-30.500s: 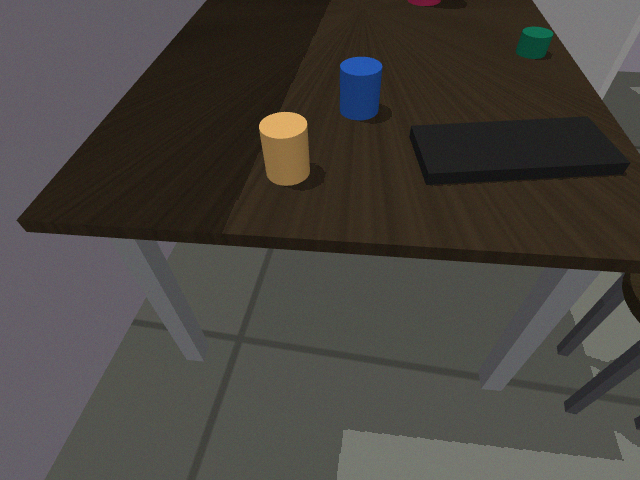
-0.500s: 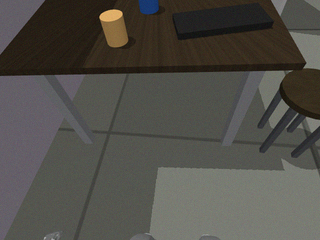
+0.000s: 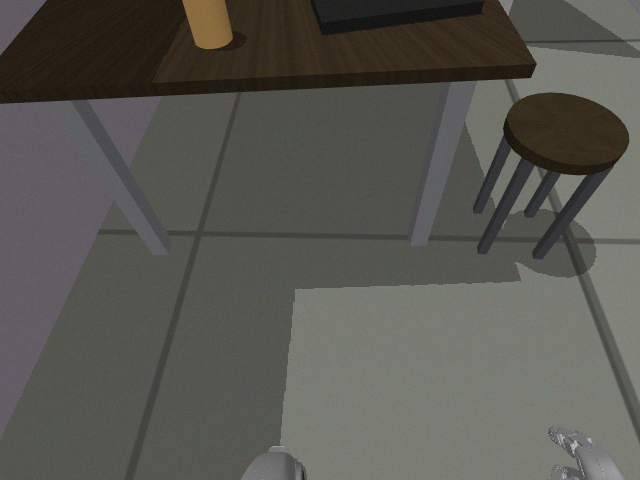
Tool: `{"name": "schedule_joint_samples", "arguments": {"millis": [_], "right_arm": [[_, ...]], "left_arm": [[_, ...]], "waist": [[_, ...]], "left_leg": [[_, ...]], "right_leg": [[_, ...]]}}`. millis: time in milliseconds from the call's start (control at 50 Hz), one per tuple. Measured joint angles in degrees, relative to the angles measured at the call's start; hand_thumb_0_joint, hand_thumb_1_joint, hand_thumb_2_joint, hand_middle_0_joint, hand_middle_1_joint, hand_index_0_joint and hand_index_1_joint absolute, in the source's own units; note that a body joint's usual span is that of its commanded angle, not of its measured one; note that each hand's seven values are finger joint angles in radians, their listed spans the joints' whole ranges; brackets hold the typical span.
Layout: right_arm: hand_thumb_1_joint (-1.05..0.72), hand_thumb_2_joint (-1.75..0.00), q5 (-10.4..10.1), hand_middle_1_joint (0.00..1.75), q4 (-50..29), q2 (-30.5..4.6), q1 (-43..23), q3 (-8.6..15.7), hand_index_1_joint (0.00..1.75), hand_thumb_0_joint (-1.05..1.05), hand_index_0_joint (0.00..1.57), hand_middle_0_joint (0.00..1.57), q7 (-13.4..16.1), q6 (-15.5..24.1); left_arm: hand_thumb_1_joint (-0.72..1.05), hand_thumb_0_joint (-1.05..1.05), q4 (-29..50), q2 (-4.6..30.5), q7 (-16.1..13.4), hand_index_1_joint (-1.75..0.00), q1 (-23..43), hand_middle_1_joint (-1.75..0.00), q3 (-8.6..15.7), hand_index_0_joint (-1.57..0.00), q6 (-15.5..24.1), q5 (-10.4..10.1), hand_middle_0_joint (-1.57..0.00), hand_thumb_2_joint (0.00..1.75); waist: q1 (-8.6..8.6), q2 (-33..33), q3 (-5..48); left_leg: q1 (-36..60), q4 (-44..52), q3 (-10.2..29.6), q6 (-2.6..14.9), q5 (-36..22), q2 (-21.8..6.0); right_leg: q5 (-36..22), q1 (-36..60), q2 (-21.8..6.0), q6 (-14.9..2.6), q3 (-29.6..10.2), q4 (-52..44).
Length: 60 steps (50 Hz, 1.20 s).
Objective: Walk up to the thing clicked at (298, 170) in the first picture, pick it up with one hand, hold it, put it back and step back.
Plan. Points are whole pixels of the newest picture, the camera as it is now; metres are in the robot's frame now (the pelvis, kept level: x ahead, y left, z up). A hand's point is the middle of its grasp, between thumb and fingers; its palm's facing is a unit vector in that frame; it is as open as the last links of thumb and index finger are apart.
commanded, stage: step back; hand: left
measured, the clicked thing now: (206, 11) +1.03 +0.27 +0.06
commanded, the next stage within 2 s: stand in 1.28 s
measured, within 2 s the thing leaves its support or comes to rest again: neither
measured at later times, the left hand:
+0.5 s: hand out of the picture -0.07 +0.28 -0.14, palm faces +0.05 -0.93 -0.36, open 7.4 cm
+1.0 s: hand out of the picture -0.03 +0.27 -0.13, palm faces +0.04 -0.93 -0.36, open 7.3 cm
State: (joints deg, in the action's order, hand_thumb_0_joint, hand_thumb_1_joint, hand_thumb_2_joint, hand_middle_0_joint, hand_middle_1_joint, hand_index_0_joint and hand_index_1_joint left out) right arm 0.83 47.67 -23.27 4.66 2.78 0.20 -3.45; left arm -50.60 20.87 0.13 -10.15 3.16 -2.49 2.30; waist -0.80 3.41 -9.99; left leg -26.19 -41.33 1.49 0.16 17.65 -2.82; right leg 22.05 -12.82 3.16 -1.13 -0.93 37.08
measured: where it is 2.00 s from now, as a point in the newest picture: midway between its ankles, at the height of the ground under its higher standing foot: outside the picture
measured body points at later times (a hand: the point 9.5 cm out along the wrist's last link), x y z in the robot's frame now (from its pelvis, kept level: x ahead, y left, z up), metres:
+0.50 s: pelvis -0.12 +0.00 +0.01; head -0.11 +0.01 +0.46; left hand -0.08 +0.33 -0.12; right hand -0.02 -0.30 -0.11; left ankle -0.12 +0.12 -0.72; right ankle -0.11 -0.13 -0.71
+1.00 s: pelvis -0.10 +0.01 +0.02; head -0.09 +0.01 +0.47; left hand -0.03 +0.32 -0.11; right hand +0.00 -0.28 -0.11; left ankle -0.12 +0.12 -0.72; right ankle -0.11 -0.13 -0.72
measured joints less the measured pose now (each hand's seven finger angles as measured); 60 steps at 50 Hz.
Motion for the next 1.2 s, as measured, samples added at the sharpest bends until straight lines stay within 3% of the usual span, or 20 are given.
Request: {"name": "schedule_joint_samples", "arguments": {"millis": [40, 80, 120, 180, 240, 280, 300, 360, 380, 440, 500, 540, 580, 640, 680, 720, 760, 820, 900, 1200], "right_arm": [[-0.9, -0.89, -0.3, 0.3, 0.8, 0.4, 0.7, 0.1, 0.3, 0.01, 0.21, 0.21, 0.5, -0.6], [-0.9, -0.89, -0.8, 0.3, 1.2, 0.2, 1.8, 0.1, 0.3, 0.01, 0.21, 0.21, 0.7, -0.5], [-0.9, -0.89, -0.9, 0.3, 1.5, -0.1, 3.2, 0.0, 0.3, 0.01, 0.21, 0.21, 0.8, -0.2], [-0.9, -0.89, -0.5, 0.3, 2.3, -0.3, 5.2, -0.1, 0.3, 0.01, 0.21, 0.21, 0.8, 0.0], [-0.9, -0.89, 0.2, 0.3, 3.7, 0.1, 6.6, 0.0, 0.3, 0.01, 0.21, 0.21, 0.5, 0.2], [-0.9, -0.89, 0.4, 0.3, 4.8, 0.4, 7.2, 0.1, 0.3, 0.01, 0.21, 0.21, 0.2, 0.9], [-0.9, -0.89, 0.6, 0.3, 5.6, 1.1, 7.0, 0.3, 0.3, 0.01, 0.21, 0.21, 0.2, 1.3], [-0.9, -0.89, 1.3, 0.3, 6.8, 2.1, 7.2, -0.1, 0.3, 0.01, 0.21, 0.21, -0.5, 2.0], [-0.9, -0.89, 1.4, 0.3, 7.1, 2.4, 7.3, -0.4, 0.3, 0.01, 0.21, 0.21, -0.6, 2.3], [-0.9, -0.89, 1.6, 0.3, 7.6, 3.1, 7.2, -0.8, 0.3, 0.01, 0.21, 0.21, -0.6, 3.0], [-0.9, -0.89, 1.8, 0.3, 7.3, 3.1, 6.5, -0.7, 0.3, 0.01, 0.21, 0.21, -1.0, 3.2], [-0.9, -0.89, 1.6, 0.3, 7.1, 2.6, 5.6, -0.5, 0.3, 0.01, 0.21, 0.21, -1.0, 3.0], [-0.9, -0.89, 1.1, 0.3, 7.3, 2.2, 5.3, -0.3, 0.3, 0.01, 0.21, 0.21, -0.9, 2.8], [-0.9, -0.89, 0.8, 0.3, 7.9, 1.8, 5.4, 0.0, 0.3, 0.01, 0.21, 0.21, -1.2, 3.0], [-0.9, -0.89, 0.7, 0.3, 8.5, 1.3, 5.8, 0.3, 0.3, 0.01, 0.21, 0.21, -1.3, 3.6], [-0.9, -0.89, 0.9, 0.3, 9.5, 1.5, 5.9, 0.5, 0.3, 0.01, 0.21, 0.21, -1.2, 4.1], [-0.9, -0.89, 1.1, 0.3, 10.3, 2.1, 6.0, 0.2, 0.3, 0.01, 0.21, 0.21, -1.1, 4.4], [-0.9, -0.89, 1.1, 0.3, 11.1, 3.3, 5.9, -0.4, 0.3, 0.01, 0.21, 0.21, -1.3, 4.6], [-0.9, -0.89, 0.6, 0.3, 11.9, 4.4, 4.9, -1.0, 0.3, 0.01, 0.21, 0.21, -1.2, 4.6], [-0.9, -0.89, 0.3, 0.3, 12.8, 3.8, 0.0, -0.4, 0.3, 0.01, 0.21, 0.21, -0.7, 4.3]], "left_arm": [[0.91, 0.01, 0.1, -0.1, 0.3, -0.3, -1.2, -0.3, -0.3, -0.21, 0.0, 0.0, -0.2, 0.9], [0.91, 0.01, 0.1, -0.5, 0.0, -0.3, -1.7, -0.3, -0.4, -0.21, -0.2, 0.1, -0.2, 0.89], [0.91, 0.01, 0.5, -0.6, -0.4, -0.3, -1.5, -0.3, -0.3, -0.21, -0.5, 0.3, -0.21, 0.89], [0.9, 0.01, 1.8, -0.2, -0.8, -0.3, -0.3, -0.3, -0.1, -0.21, -0.3, 0.6, -0.21, 0.89], [0.9, 0.01, 3.0, 0.6, -0.9, -0.3, 1.3, -0.3, 0.1, -0.21, 0.2, 0.6, -0.21, 0.9], [0.9, 0.01, 3.3, 1.3, -0.7, -0.3, 2.2, -0.3, 0.0, -0.21, 0.2, 0.3, -0.21, 0.9], [0.9, 0.01, 3.0, 1.9, -0.6, -0.3, 2.7, -0.3, 0.0, -0.21, 0.1, 0.1, -0.21, 0.9], [0.91, 0.01, 0.5, 2.0, -0.4, -0.3, 2.0, -0.3, -0.1, -0.21, -0.6, -0.4, -0.2, 0.9], [0.91, 0.01, -0.4, 2.1, -0.1, -0.3, 1.5, -0.3, 0.0, -0.21, -0.7, -0.7, -0.2, 0.9], [0.91, 0.01, -2.5, 2.4, 0.7, -0.3, -0.2, -0.3, 0.1, -0.2, -0.5, -1.2, -0.2, 0.9], [0.91, 0.01, -4.3, 2.2, 1.2, -0.3, -2.2, -0.3, 0.3, -0.2, 0.2, -1.0, -0.2, 0.9], [0.91, 0.01, -5.8, 1.2, 0.9, -0.3, -2.6, -0.3, 0.3, -0.2, 1.0, -0.6, -0.2, 0.9], [0.91, 0.01, -6.6, 0.3, 0.8, -0.3, -3.0, -0.3, 0.0, -0.2, 1.9, -0.1, -0.2, 0.9], [0.91, 0.01, -7.1, -0.3, 0.9, -0.3, -3.3, -0.3, -0.5, -0.21, 2.6, 0.1, -0.2, 0.9], [0.91, 0.01, -7.2, -0.7, 1.0, -0.3, -2.9, -0.3, -0.8, -0.21, 2.8, 0.0, -0.2, 0.9], [0.91, 0.01, -7.4, -0.6, 1.0, -0.3, -2.4, -0.3, -1.1, -0.21, 2.7, -0.1, -0.2, 0.9], [0.91, 0.01, -8.0, -0.4, 1.1, -0.3, -2.1, -0.3, -1.3, -0.21, 2.5, -0.7, -0.2, 0.9], [0.91, 0.01, -9.0, 0.3, 1.0, -0.3, -1.2, -0.3, -1.4, -0.21, 2.5, -1.0, -0.2, 0.9], [0.91, 0.01, -9.9, 0.7, 0.6, -0.3, 0.5, -0.3, -1.4, -0.2, 3.3, -1.4, -0.2, 0.9], [0.91, 0.01, -9.6, 0.2, -0.2, -0.3, 6.3, -0.3, -2.2, -0.2, 3.5, -1.3, -0.2, 0.9]], "waist": [[-0.99, -1.4, 0.9], [-1.19, -1.7, 1.5], [-0.98, -1.8, 1.9], [-0.54, -1.8, 2.0], [-0.15, -2.3, 1.9], [0.14, -3.1, 2.0], [-0.14, -4.8, 1.4], [0.22, -5.4, 2.6], [0.5, -5.3, 3.0], [0.58, -5.4, 4.6], [0.29, -5.2, 6.0], [0.14, -3.3, 5.7], [-0.02, -1.9, 6.0], [-0.65, -2.1, 6.7], [-0.63, -2.0, 7.0], [-0.74, -2.9, 6.8], [-0.84, -3.9, 7.2], [-0.66, -4.5, 7.4], [-0.26, -4.3, 6.8], [0.49, -3.2, 6.7]], "left_leg": [[-2.4, -9.9, 3.2, -0.19, 8.3, 4.7], [-3.5, -18.5, 5.5, -0.34, 9.6, 8.1], [-2.8, -23.0, 5.9, -0.89, 10.0, 9.4], [1.6, -19.6, 4.6, -1.5, 11.4, 8.3], [8.0, -7.5, 1.7, -1.09, 12.2, 5.8], [12.8, 3.4, 0.1, -0.1, 7.7, 4.9], [13.7, 5.5, -0.8, 0.36, 3.8, 5.9], [13.1, 5.4, -1.3, 1.5, 2.2, 5.6], [13.1, 5.9, -1.2, 1.6, 1.7, 5.1], [13.2, 7.5, -1.4, 1.24, 0.3, 3.8], [12.5, 7.3, -2.4, 0.75, 0.2, 2.8], [11.9, 5.5, -2.1, 0.13, 0.8, 1.0], [10.9, 3.5, -0.2, 0.15, 4.4, 0.9], [9.9, 0.9, 0.3, 0.16, 8.0, 2.7], [10.9, 4.1, 0.0, 0.49, 6.3, 2.9], [12.3, 7.6, -0.7, 0.83, -0.5, 3.8], [13.0, 8.8, -1.5, 1.26, -1.1, 4.3], [14.0, 10.1, -1.9, 1.36, -0.6, 4.0], [15.3, 11.4, -1.6, 0.76, -0.7, 3.1], [17.1, 12.5, -1.5, 0.33, -0.2, 3.3]], "right_leg": [[-0.9, -1.5, -1.5, -0.39, -1.0, 0.7], [-2.6, -2.3, -2.6, -0.33, -1.2, -0.3], [-3.9, -3.3, -3.4, -0.27, -0.8, -0.8], [-5.2, -5.1, -4.4, -0.06, 0.7, -0.5], [-5.8, -7.1, -5.6, 0.36, 2.5, 0.9], [-5.7, -8.8, -6.6, 0.95, 3.2, 2.9], [-5.6, -9.4, -7.7, 1.17, 2.4, 4.1], [4.0, -11.0, -4.9, 0.71, -1.2, 9.8], [4.7, -11.1, -3.7, 0.56, -2.4, 12.4], [3.9, -8.9, -2.5, 0.38, -3.1, 12.8], [4.1, -2.8, -3.1, 0.4, -1.6, 2.5], [-3.9, 0.7, -1.8, 0.55, -0.8, -4.8], [-5.9, 0.9, -0.9, 0.6, -0.2, -5.9], [-5.1, 0.2, -1.7, -0.06, -0.3, -5.3], [-5.0, -0.1, -2.4, 0.56, 0.0, -4.9], [-4.5, -0.3, -3.6, 1.62, -0.4, -4.0], [-3.3, -0.5, -4.0, 1.25, -1.4, -3.6], [-3.0, 0.3, -3.6, 0.37, -1.7, -4.8], [-6.1, 2.6, -3.1, 1.97, -1.2, -8.7], [-4.4, 3.7, -3.3, 1.54, -1.0, -8.0]]}}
